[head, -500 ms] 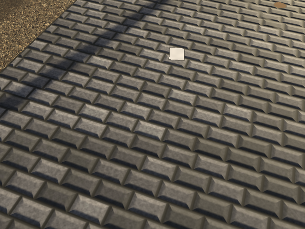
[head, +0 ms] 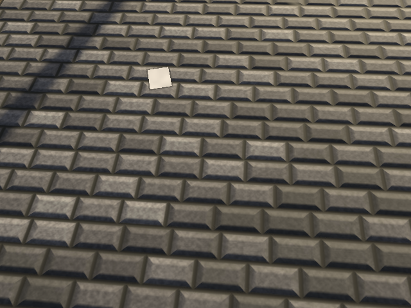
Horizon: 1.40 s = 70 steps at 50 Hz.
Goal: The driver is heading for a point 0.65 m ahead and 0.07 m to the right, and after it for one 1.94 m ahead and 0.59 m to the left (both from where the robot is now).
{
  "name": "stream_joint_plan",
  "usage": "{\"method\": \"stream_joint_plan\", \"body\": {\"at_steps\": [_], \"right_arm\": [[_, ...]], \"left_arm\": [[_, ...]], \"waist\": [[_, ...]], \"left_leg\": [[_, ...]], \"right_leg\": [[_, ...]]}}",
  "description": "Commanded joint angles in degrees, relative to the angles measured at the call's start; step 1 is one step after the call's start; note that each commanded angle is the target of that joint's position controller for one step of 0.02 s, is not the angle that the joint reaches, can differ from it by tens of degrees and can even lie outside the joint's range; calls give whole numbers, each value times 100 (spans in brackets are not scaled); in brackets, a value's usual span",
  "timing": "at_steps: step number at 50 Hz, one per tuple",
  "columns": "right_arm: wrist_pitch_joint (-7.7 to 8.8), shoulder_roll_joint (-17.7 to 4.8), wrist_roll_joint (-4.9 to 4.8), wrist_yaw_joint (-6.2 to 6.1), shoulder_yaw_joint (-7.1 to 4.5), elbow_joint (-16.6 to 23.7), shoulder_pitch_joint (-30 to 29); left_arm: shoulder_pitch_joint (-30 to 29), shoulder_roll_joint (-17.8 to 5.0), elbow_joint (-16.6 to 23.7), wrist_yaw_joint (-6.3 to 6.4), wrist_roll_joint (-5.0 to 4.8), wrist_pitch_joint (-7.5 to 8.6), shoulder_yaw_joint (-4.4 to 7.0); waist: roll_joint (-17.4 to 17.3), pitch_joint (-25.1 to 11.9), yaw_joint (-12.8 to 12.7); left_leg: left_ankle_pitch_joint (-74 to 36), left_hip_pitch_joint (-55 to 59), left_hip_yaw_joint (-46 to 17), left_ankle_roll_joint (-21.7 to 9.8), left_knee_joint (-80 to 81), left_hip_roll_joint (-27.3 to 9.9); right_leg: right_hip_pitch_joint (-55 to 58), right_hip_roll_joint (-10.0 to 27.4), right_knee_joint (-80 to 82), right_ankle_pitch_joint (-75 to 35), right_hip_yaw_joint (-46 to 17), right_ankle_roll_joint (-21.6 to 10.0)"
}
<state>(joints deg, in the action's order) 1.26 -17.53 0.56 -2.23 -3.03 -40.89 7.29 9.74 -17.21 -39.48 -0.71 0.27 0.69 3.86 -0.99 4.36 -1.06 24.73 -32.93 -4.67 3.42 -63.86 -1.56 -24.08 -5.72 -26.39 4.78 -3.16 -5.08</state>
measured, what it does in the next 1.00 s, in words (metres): steps on the spot, turning right: left foot, then right foot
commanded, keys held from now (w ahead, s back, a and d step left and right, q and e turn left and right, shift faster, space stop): e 0.56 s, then no key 0.24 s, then w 0.20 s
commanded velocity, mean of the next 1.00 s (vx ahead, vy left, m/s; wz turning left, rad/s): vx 0.06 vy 0.00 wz -0.44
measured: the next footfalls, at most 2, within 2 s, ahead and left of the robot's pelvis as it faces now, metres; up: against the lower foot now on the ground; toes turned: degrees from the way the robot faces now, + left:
left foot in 0.28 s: +0.16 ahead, +0.16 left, +0.00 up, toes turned -16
right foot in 0.68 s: +0.05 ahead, -0.09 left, +0.00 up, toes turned -24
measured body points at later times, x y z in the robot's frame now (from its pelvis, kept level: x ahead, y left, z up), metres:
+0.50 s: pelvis +0.07 +0.05 +0.01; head +0.11 +0.07 +0.46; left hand +0.30 +0.29 -0.10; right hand +0.12 -0.25 -0.08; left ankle +0.12 +0.17 -0.73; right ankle +0.02 -0.07 -0.66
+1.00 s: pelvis +0.07 +0.01 +0.01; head +0.08 +0.00 +0.46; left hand +0.30 +0.19 -0.09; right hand +0.06 -0.30 -0.10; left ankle +0.14 +0.14 -0.70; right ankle +0.02 -0.07 -0.73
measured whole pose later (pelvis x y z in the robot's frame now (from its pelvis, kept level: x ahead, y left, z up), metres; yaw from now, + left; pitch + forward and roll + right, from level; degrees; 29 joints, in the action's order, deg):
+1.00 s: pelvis +0.07 +0.01 +0.01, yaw -27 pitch +1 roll +0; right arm 0.7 -17.4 -0.8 -0.3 -4.0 -45.9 11.5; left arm 13.1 -14.1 -40.7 0.9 -0.3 0.5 2.3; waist -1.0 -0.6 -0.8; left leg 19.9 -22.2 0.4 2.2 -43.5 -2.9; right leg -10.1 -2.2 -20.9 12.1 -1.5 -3.2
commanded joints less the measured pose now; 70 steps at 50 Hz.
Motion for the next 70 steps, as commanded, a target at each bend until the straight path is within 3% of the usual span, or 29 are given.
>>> {"method": "stream_joint_plan", "body": {"at_steps": [1,6,10,13,14,15,16,17,19,22,27,31,33,34,35,36,37,38,41,45,52,56,57,58,59,60,62,66,70], "right_arm": [[-39,-428,41,-84,-134,145,687],[-73,-414,-20,-49,-132,276,192],[75,-464,-59,35,-158,333,82],[180,-609,-60,98,-251,208,522],[151,-1017,43,64,-340,271,523],[64,-1330,238,64,-417,231,441],[66,-1006,219,57,-358,362,335],[55,-718,158,27,-281,441,147],[12,-536,2,-6,-228,489,-93],[-88,-578,38,-61,-237,438,81],[-177,-893,7,-43,-377,398,137],[-165,-989,-143,62,-406,295,114],[-155,-851,-254,82,-349,197,89],[-123,-591,-166,117,-268,71,399],[-74,-123,204,196,-73,269,462],[-89,-469,80,115,-193,349,-52],[-135,-712,-63,77,-270,303,-151],[-177,-680,-97,53,-288,219,-74],[-244,-580,-27,15,-290,-23,287],[-94,-510,-149,130,-219,50,-130],[245,-422,-177,290,-143,-55,-126],[335,-404,-171,334,-154,-404,646],[344,-481,-196,305,-185,-542,1113],[361,-799,-160,253,-240,-633,1694],[374,-1482,-94,297,-403,-650,1945],[428,-1089,-65,313,-296,-555,1729],[476,-706,-41,310,-160,-377,1169],[395,-615,-16,245,-86,-343,875],[242,-692,-49,121,-92,-485,1035]], "left_arm": [[-57,-955,437,135,-18,6,272],[-163,-954,546,272,-75,-200,278],[-88,-918,583,254,-71,-274,285],[-168,-746,648,260,-161,-330,231],[137,-430,655,246,-106,-336,148],[142,-529,858,224,-139,-279,186],[254,-1022,747,203,-33,-219,325],[300,-1161,599,193,-105,-245,405],[377,-921,458,241,-116,-390,378],[38,-550,648,202,-190,-435,258],[-275,-414,896,93,-149,-412,173],[-76,-471,868,17,-123,-442,212],[356,-466,675,5,-93,-422,242],[475,-688,668,50,-80,-407,291],[470,-1299,819,152,-23,-398,380],[513,-1020,814,103,169,-281,278],[347,-865,759,69,194,-174,217],[73,-759,687,74,127,-109,187],[-192,-517,572,140,11,-69,72],[260,-665,295,198,-41,-43,125],[380,-882,59,127,-128,124,201],[244,-729,-17,62,-172,89,142],[187,-494,-17,45,-122,100,62],[-12,-45,91,12,-35,140,-77],[-114,-105,419,44,-109,250,-46],[-122,-615,376,65,-186,329,82],[83,-661,196,24,-187,373,127],[84,-328,108,16,0,307,88],[-414,38,222,4,-29,251,-59]], "waist": [[539,-1327,249],[797,-1196,77],[1018,-1122,-12],[923,-1115,262],[-95,-1260,50],[-1716,-915,-131],[-1310,-981,-16],[-834,-936,-36],[-580,-764,-47],[-822,-681,150],[-1056,-929,352],[-1061,-904,268],[-836,-907,12],[-177,-1062,61],[1765,-1238,279],[1492,-1330,-177],[1058,-1082,-130],[970,-914,4],[886,-936,183],[1088,-476,-167],[810,-241,-175],[543,-399,312],[444,-509,523],[-410,-616,724],[-1649,-541,715],[-989,-270,689],[-660,-15,395],[-505,-262,189],[-510,-401,339]], "left_leg": [[-412,293,-16,165,552,51],[-993,409,-160,229,1571,178],[-744,767,-192,118,2495,318],[-1769,1894,-190,-160,4222,65],[-2369,2535,-1159,-606,4435,-1136],[-3529,2549,-2475,-1599,4637,-2039],[-3703,2490,-2576,-1943,4562,-2293],[-3640,2430,-1902,-1739,4416,-1944],[-3451,2484,-1054,-1380,4285,-1423],[-3523,2657,-388,-1411,4394,-1168],[-3598,2826,-50,-1550,4381,-1482],[-3489,2671,8,-1500,4157,-1570],[-3110,2286,248,-1139,3676,-1365],[-2211,1640,624,-668,3047,-1065],[782,241,1163,-26,1515,-376],[1438,48,473,96,631,-187],[1199,74,304,89,194,-259],[827,27,245,72,166,-278],[-112,402,276,183,268,-239],[-472,6,417,27,1369,-212],[-529,731,559,-360,2811,-152],[-1201,2443,808,-586,3686,120],[-1057,3119,564,-674,3791,-52],[-376,3749,-767,-978,4409,-1001],[1116,4108,-2960,-1802,5256,-2078],[1771,3872,-3329,-2022,5436,-2204],[788,3650,-2327,-1678,5432,-1695],[-4169,3110,-466,-1404,5182,-1066],[-5041,2737,358,-1229,5029,-692]], "right_leg": [[746,1440,684,-1925,-1497,-1033],[617,1186,734,364,-1882,-720],[909,1220,425,42,-2363,-669],[760,873,-170,-69,-2393,-291],[199,366,-1212,1579,-1726,49],[-990,-463,-2250,3135,-590,387],[-1154,-18,-3517,3157,-632,630],[-1140,83,-3988,2768,-605,727],[-1304,197,-4441,2194,-452,940],[-1307,322,-3917,1798,-14,1099],[-494,663,-2428,1835,319,1059],[307,551,-1149,1591,558,769],[1272,383,318,442,651,436],[2176,787,611,-616,0,241],[3018,2394,377,-3071,-1844,-428],[2196,2839,500,-2827,-2125,-1349],[1940,2497,611,-2291,-1707,-1286],[1832,2157,637,-1804,-1353,-1002],[1594,1752,790,-1217,-899,-747],[1894,1813,1567,2115,-1501,-763],[1585,1955,1709,2224,-1546,-831],[611,1621,1149,2391,-1179,-583],[152,1419,657,2402,-970,-401],[-579,867,-942,2242,-308,-17],[-1967,303,-2514,2751,325,256],[-2441,632,-3432,2790,-121,251],[-2573,942,-3697,1746,-139,214],[-1589,960,-2989,809,232,609],[-586,762,-1358,-209,475,728]]}}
